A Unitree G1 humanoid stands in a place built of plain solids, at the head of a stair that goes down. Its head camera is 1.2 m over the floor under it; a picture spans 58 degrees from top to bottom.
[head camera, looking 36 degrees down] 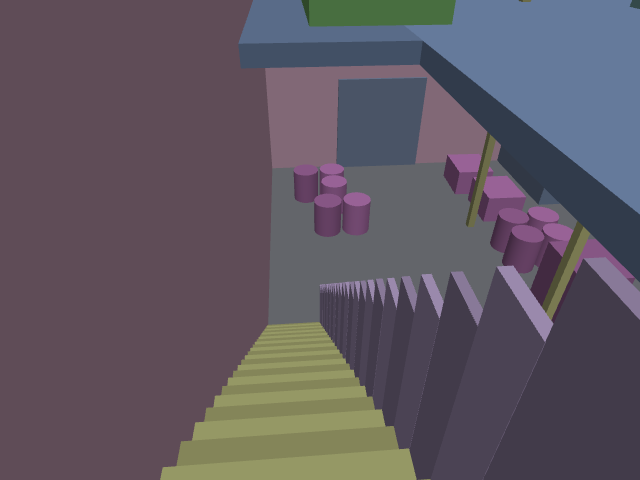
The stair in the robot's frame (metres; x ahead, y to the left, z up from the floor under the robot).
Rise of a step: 0.20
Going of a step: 0.22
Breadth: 1.02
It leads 4 degrees to the left of straight ahead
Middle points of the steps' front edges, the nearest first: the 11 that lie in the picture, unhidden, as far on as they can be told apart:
0.92 0.13 -0.58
1.14 0.15 -0.78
1.36 0.17 -0.98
1.57 0.18 -1.17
1.79 0.20 -1.37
2.00 0.22 -1.56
2.22 0.23 -1.76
2.43 0.25 -1.95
2.65 0.27 -2.15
2.86 0.28 -2.34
3.08 0.30 -2.54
